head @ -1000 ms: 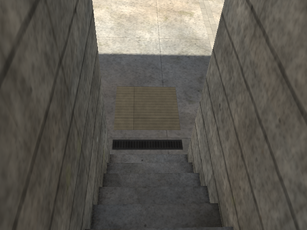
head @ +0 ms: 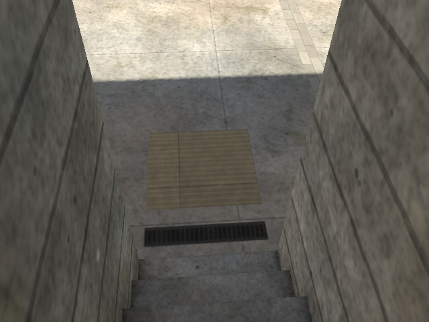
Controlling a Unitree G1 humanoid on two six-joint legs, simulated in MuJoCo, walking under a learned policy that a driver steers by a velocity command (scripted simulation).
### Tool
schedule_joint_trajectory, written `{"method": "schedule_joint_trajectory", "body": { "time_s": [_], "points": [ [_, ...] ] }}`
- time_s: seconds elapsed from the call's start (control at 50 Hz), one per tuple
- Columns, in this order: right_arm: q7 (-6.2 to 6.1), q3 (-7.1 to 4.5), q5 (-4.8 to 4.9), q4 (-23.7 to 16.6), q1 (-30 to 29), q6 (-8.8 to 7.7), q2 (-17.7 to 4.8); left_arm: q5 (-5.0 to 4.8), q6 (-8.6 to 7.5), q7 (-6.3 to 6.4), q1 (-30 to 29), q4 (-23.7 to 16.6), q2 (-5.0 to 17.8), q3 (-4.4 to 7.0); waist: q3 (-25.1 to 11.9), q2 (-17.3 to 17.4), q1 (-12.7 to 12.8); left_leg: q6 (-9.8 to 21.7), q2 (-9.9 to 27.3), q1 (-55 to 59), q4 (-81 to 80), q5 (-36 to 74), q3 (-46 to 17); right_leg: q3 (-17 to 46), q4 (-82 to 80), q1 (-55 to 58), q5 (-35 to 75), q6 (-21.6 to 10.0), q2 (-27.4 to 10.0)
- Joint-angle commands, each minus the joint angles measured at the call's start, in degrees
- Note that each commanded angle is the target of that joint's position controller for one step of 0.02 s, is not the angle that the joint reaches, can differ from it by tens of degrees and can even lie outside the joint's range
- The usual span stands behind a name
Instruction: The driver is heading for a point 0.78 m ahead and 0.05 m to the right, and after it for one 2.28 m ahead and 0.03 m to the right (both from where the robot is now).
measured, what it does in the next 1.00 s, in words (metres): goes down: right foot 0.21 m lower, then left foot 0.20 m lower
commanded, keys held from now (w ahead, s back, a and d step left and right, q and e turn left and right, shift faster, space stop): w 1.00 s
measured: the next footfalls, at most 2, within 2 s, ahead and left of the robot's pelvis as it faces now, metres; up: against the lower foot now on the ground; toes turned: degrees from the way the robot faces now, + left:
right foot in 0.26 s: +0.22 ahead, -0.12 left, -0.21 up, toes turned -1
left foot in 0.64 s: +0.45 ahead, +0.07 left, -0.41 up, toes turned +0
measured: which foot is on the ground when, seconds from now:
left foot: down 0.00-0.26, up 0.28-0.62, down 0.64-1.00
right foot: up 0.00-0.24, down 0.26-0.64, up 0.66-1.00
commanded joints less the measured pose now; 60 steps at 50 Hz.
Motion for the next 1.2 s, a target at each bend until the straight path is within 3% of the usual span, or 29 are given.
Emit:
{"method": "schedule_joint_trajectory", "body": {
  "time_s": [0.02, 0.06, 0.12, 0.16, 0.22, 0.24, 0.26, 0.28, 0.3, 0.36, 0.38, 0.44, 0.46, 0.54, 0.6, 0.64, 0.66, 0.68, 0.74, 0.78, 0.9, 0.94, 0.98, 1.02, 1.04, 1.06, 1.12, 1.14, 1.2],
  "points": [
    [-4.42, 0.45, -0.30, -4.38, -8.54, 1.39, -5.07, 0.79, 2.55, 0.55, 1.87, -6.94, 4.76, 0.63, 7.30, 0.94, 9.75, 12.10, 18.48, -12.85, -11.34, 33.81, -22.24, 4.80, -26.99, -8.45, 24.93, 3.69, -7.02],
    [-7.23, 0.41, -0.99, -3.50, -8.15, 0.21, -8.23, 2.93, 3.12, -0.38, -1.10, -6.21, 4.38, 0.06, 6.55, -1.78, 10.08, 9.55, 11.73, -22.70, -6.65, 34.97, -15.06, -1.92, -42.41, 8.80, 41.57, 7.31, -6.17],
    [-9.77, 0.43, 3.00, -1.90, -0.95, -1.04, -4.74, 5.03, 1.83, -4.26, -7.31, -8.41, 5.06, -0.56, 5.45, -0.97, 6.94, 6.17, 7.04, -20.66, 5.40, 11.49, -6.16, -3.11, -64.38, 15.36, 70.22, 6.69, -5.16],
    [-9.12, -0.42, 3.52, -0.78, 3.20, 0.42, -6.07, 3.97, 2.78, -5.25, -15.35, -11.64, 1.56, -1.86, 7.38, 3.05, 0.56, 6.46, 7.07, -18.15, 4.97, 13.10, -7.40, -9.16, -73.25, 21.00, 59.13, 6.79, -2.82],
    [-7.64, -2.05, 3.52, -1.37, -7.76, 0.59, -6.60, 4.45, 3.36, -4.66, 8.54, -3.11, 10.68, 1.53, 0.26, 11.28, 12.83, 4.97, 9.43, -16.89, 31.08, 33.61, -7.49, -11.27, -64.68, 36.32, 52.98, 3.86, -3.88],
    [-6.70, -1.95, 1.99, -2.54, -13.33, 0.03, -5.14, 6.23, 2.67, -4.03, 26.66, 4.06, 16.25, 3.79, -2.08, 4.37, 21.29, 0.82, 6.21, -18.41, 48.39, 46.38, -3.84, -17.29, -75.97, 48.92, 56.23, 1.79, -2.03],
    [-5.39, -1.88, 0.67, -2.82, -13.93, -0.83, -5.18, 4.92, 0.77, -4.45, 30.08, 1.75, 11.72, 2.39, 2.11, -4.11, 26.83, -2.12, -3.76, -12.34, 75.30, 17.48, -1.27, -11.51, -105.44, 46.26, 60.38, -4.33, -9.80],
    [-4.86, -1.08, 0.58, -3.04, -7.23, -2.41, 4.58, 3.52, -0.33, -4.14, 30.45, 6.75, 11.27, 1.54, 4.04, -12.95, 18.99, -0.76, -10.53, -40.44, 89.29, -25.90, -11.04, -3.34, -81.15, 62.70, 81.65, -5.01, -16.61],
    [-4.13, -0.59, 3.30, -3.96, 5.48, -2.97, 6.22, 4.22, -0.43, -5.01, 27.63, 5.55, 7.59, -0.93, 0.02, -17.21, 8.85, -0.72, -8.64, -48.04, 83.13, -24.25, -18.85, 8.32, -69.16, 64.08, 95.84, -10.74, -22.54],
    [-6.29, -2.13, 4.74, -4.14, -1.86, -0.31, -0.86, 2.87, -0.83, -6.83, 12.85, 3.69, 4.01, -1.79, -0.49, 9.49, 2.55, 2.65, 0.94, -45.95, 65.11, 4.10, -11.36, 8.41, -74.78, 38.70, 48.46, -7.83, -18.65],
    [-6.30, -2.50, 4.69, -6.65, -0.13, 0.28, -2.27, 5.46, -0.96, -4.64, 5.69, 1.16, 8.96, -0.21, 1.04, -2.24, -3.25, 1.63, 3.22, -38.23, 48.80, 12.05, -14.76, 13.98, -76.97, 24.29, 56.89, -10.25, -21.91],
    [-5.57, -1.93, 2.20, -10.53, -10.95, 0.87, -3.70, 5.03, -1.85, -0.55, 3.62, 3.00, 10.14, -0.55, 1.71, -0.01, -3.16, -6.03, 4.77, -23.42, 29.76, 27.00, -9.22, 13.36, -72.76, 11.16, 51.80, -10.43, -16.94],
    [-4.37, -2.11, 2.70, -10.15, -13.30, -0.40, -6.05, 1.90, -2.53, 1.08, 7.00, 3.15, 9.89, -0.04, 1.31, -1.81, -0.79, -6.00, 5.71, -28.67, 18.15, 43.24, -12.24, 11.24, -66.56, 18.42, 32.80, -9.02, -14.36],
    [-0.83, 0.56, 0.99, -12.54, -23.74, -0.40, -1.07, 0.56, -1.92, 1.13, 13.98, 4.53, 5.84, -0.92, 3.88, -2.59, 6.05, -4.68, 0.40, -9.04, -6.97, 58.34, -1.35, 1.39, -62.21, 12.21, 26.01, -7.44, -8.91],
    [-0.14, -2.04, 0.19, -5.88, -3.06, 0.04, -6.62, 1.75, -1.11, -0.65, 3.81, 4.23, 5.92, -0.37, -0.49, -12.99, -4.22, -2.16, 0.36, 0.39, 6.56, 48.96, 0.74, 3.76, -41.94, 13.89, 37.39, -6.13, -10.89],
    [-0.85, -3.06, -0.21, -0.90, 14.73, -1.79, -8.01, 1.41, -0.98, -0.90, -0.25, 2.05, 4.82, -0.35, 1.51, -0.35, -14.01, 2.53, 4.53, 11.99, -32.38, 54.57, 3.61, -4.39, -11.03, 20.57, 48.06, -0.62, -2.63],
    [-1.22, -3.55, 0.99, 3.84, 21.75, -1.86, -8.09, 3.76, -1.47, -1.03, -0.89, 2.02, 2.45, -0.63, 4.07, 9.35, -14.64, 6.28, 10.63, 27.46, -28.60, 70.02, -4.01, -3.67, 10.28, 1.64, 1.59, -0.97, 4.21],
    [-0.56, -1.92, -0.47, 3.91, 16.20, -1.66, -7.83, 1.26, -2.68, -1.33, 11.82, -1.04, -3.88, -1.36, 2.97, 22.13, -0.81, 13.12, 18.23, 42.96, -2.04, 89.10, -16.58, 1.58, 12.73, -23.55, -18.07, 0.15, 4.84],
    [1.74, -0.53, -0.32, 2.37, 12.02, -0.31, -5.86, -0.62, -0.45, 0.30, 8.80, -0.66, 0.63, -0.40, -2.43, -6.37, 2.49, 15.01, 19.36, 23.77, -3.48, 55.18, -22.52, -1.10, 6.61, -22.68, -6.84, 0.32, -3.13],
    [-3.46, -0.53, -0.65, -3.33, -5.64, 0.73, -6.85, 0.14, 2.17, 0.44, 4.22, -5.35, 3.93, 0.33, 4.53, 0.45, 10.08, 13.38, 18.19, -7.26, -9.35, 46.45, -23.44, 5.16, -25.53, -8.18, 20.25, 3.59, -6.69],
    [-9.47, 0.29, 4.11, -1.52, 1.71, -0.12, -3.48, 4.92, 1.64, -4.52, -10.94, -8.31, 3.45, -1.35, 5.09, -1.12, 3.73, 5.11, 4.41, -19.25, 7.73, 14.81, -6.80, -7.02, -70.98, 19.12, 70.08, 6.04, -4.26],
    [-6.64, -0.95, 2.89, -0.32, 4.28, -0.18, -4.45, 1.79, -0.02, -5.51, -17.17, -11.36, 3.08, -1.94, 6.20, 9.26, -0.83, 6.88, 4.74, -9.78, 10.59, 18.92, -9.72, -8.69, -81.28, 17.22, 58.89, 5.12, -5.07],
    [-4.53, -1.74, 2.06, -1.08, -5.27, -0.42, -5.63, 2.96, -0.19, -5.36, 4.98, -3.48, 9.33, 0.67, -1.19, 14.36, 10.55, 6.71, 7.88, -11.52, 24.93, 30.94, -13.03, -10.83, -67.09, 30.80, 54.81, 2.79, -5.32],
    [-4.32, -1.66, 4.19, -1.37, -9.81, -0.98, -2.46, 3.93, -0.44, -4.18, 27.57, 3.55, 9.54, 1.55, -0.62, -2.38, 23.31, -0.29, -4.28, -9.83, 67.14, 28.52, -3.30, -11.59, -102.74, 44.50, 63.16, -3.93, -11.27],
    [-4.44, -1.22, 1.92, -1.78, -4.70, -2.30, 3.62, 3.25, -0.98, -4.34, 30.00, 7.30, 8.37, 0.50, 2.47, -16.32, 19.05, -0.17, -10.55, -38.50, 84.66, -22.81, -9.37, -2.52, -83.01, 63.62, 82.56, -6.75, -17.57],
    [-4.42, -0.50, 4.52, -4.46, 3.38, -2.99, 5.29, 3.72, -1.05, -4.64, 26.66, 5.68, 7.07, -1.05, -1.22, -24.60, 10.03, 0.27, -6.98, -50.89, 81.10, -23.26, -16.80, 8.44, -70.36, 69.03, 91.02, -10.67, -23.75],
    [-6.06, -1.11, 4.74, -4.67, -3.71, -1.50, 2.06, 2.31, -0.95, -6.02, 19.12, 5.63, 3.75, -1.77, -2.01, 2.70, 5.04, 3.13, 2.57, -52.42, 62.95, 0.67, -10.41, 9.28, -72.73, 46.77, 50.78, -9.18, -21.91],
    [-5.80, -1.16, 5.57, -7.44, -5.46, -1.07, -0.16, 5.01, -0.83, -5.04, 11.52, 3.62, 9.04, -0.05, 0.13, -5.54, 0.78, 2.49, 5.54, -49.03, 53.56, 6.26, -14.10, 19.61, -74.38, 34.49, 50.84, -11.10, -26.37],
    [-5.92, -1.45, 1.41, -8.33, -11.63, 0.74, -1.37, 5.69, -0.78, -0.22, 1.70, 1.65, 10.39, -0.19, 2.93, 0.83, -2.49, -3.47, 4.19, -20.57, 27.60, 33.57, -6.11, 7.81, -79.91, 7.05, 48.11, -8.07, -14.09]
  ]
}}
